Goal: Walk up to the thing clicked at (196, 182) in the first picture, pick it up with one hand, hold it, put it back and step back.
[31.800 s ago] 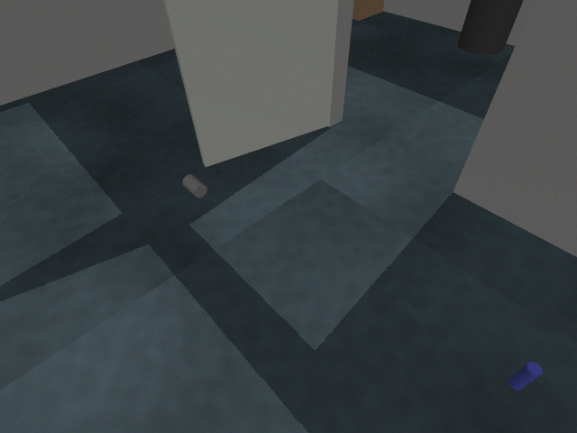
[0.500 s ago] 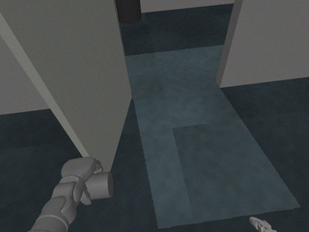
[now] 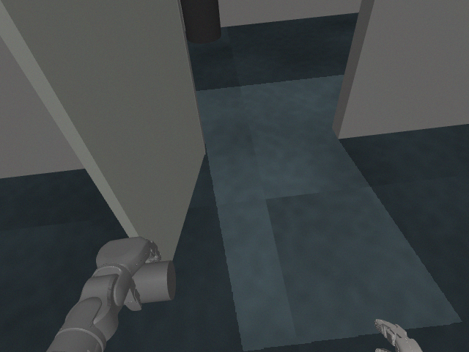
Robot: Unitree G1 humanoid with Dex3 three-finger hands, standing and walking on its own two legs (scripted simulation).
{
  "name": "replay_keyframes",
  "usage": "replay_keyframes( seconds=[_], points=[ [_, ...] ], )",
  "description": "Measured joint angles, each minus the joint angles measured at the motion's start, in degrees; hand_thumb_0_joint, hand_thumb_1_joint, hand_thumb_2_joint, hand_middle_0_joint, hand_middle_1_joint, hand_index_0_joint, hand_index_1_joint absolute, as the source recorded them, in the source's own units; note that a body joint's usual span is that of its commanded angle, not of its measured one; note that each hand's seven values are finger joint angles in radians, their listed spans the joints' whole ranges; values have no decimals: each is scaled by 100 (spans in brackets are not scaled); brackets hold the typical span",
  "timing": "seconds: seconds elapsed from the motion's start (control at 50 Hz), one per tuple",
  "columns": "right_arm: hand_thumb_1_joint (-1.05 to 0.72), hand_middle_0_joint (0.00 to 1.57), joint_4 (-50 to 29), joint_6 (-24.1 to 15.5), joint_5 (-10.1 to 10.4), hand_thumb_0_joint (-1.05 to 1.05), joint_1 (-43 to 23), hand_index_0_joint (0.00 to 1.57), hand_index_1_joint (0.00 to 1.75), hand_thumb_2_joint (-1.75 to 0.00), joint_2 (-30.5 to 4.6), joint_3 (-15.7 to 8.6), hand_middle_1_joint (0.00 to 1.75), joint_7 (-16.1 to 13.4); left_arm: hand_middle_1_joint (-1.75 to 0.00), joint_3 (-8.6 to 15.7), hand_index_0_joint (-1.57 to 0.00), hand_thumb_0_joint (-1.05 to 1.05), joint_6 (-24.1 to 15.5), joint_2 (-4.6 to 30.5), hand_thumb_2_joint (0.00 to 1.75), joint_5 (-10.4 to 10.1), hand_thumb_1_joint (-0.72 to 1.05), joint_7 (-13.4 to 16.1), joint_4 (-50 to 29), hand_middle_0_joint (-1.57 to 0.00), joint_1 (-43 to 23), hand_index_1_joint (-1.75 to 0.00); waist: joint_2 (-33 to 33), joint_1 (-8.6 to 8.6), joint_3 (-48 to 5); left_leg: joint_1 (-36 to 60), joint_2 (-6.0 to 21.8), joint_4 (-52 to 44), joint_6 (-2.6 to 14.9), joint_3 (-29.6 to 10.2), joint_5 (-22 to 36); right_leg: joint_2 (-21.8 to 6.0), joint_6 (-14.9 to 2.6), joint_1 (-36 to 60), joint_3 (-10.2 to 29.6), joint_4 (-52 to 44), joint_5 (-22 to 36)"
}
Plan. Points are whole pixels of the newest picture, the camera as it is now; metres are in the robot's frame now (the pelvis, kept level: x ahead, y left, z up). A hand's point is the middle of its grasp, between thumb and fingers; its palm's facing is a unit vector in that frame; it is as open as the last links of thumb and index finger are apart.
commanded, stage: hold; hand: left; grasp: from above
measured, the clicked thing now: (142, 282) +0.30 +0.21 -0.09
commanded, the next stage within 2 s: crouch in 0.54 s
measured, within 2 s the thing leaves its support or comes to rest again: neither
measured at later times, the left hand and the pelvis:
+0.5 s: hand (130, 278) +0.29 +0.22 -0.05, palm faces -0.46 -0.06 -0.89, open 9.5 cm; pelvis +0.00 +0.00 +0.00, yaw +0 degrees
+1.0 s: hand (138, 295) +0.28 +0.23 -0.11, palm faces -0.50 -0.02 -0.87, open 9.5 cm; pelvis +0.00 +0.00 -0.01, yaw +1 degrees
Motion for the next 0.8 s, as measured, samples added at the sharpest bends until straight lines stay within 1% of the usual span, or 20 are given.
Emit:
replay_keyframes(
  seconds=[0.2,0.32,0.4,0.44,0.62,0.7,0.8],
  points=[
    [-90,20,-56,9,14,1,-28,20,30,-89,21,28,30,-15,-6,-19,-91,-1,-80,52,20,-30,10,-179,11,-92,3,-12,-3,7,65,80,-13,-96,5,10,43,-12,4,72,9,-85,41],
    [-90,20,-8,13,6,1,-21,20,30,-89,25,27,30,-18,-6,7,-91,-1,-131,14,20,18,10,-41,25,-92,38,-13,-7,19,80,86,-16,-114,4,-1,48,-14,5,86,-1,-109,44],
    [-90,20,46,20,-3,1,-20,20,30,-89,22,12,30,-8,-6,8,-91,-1,-93,-1,20,41,10,59,96,-92,-4,-13,-8,22,79,84,-16,-115,2,-9,47,-14,3,89,-10,-117,43],
    [-90,20,65,22,-3,1,-17,20,30,-89,22,3,30,-3,-6,10,-91,-1,-75,7,20,52,10,67,131,-92,-39,-13,-10,18,75,83,-15,-121,0,-10,50,-13,1,88,-10,-121,45],
    [-90,20,31,65,7,1,34,20,30,-89,2,-23,30,0,-7,38,-91,-1,-58,10,21,-39,9,-29,59,-92,21,-13,-1,-18,52,148,-13,-187,-1,-1,63,-11,0,147,-1,-184,60],
    [-89,20,2,76,7,1,35,20,30,-89,-5,-16,30,-15,-7,43,-91,-1,-143,10,21,14,10,-67,49,-91,51,-13,-10,-8,61,155,-13,-196,0,-3,64,-10,-3,153,-4,-190,59],
    [-89,20,-17,82,-6,1,-10,20,30,-89,15,-8,30,-5,-6,91,-91,-1,-244,1,20,110,11,96,268,-91,16,-12,-52,-34,95,94,-23,-171,-1,-18,67,-20,-4,90,-18,-143,43]
  ],
)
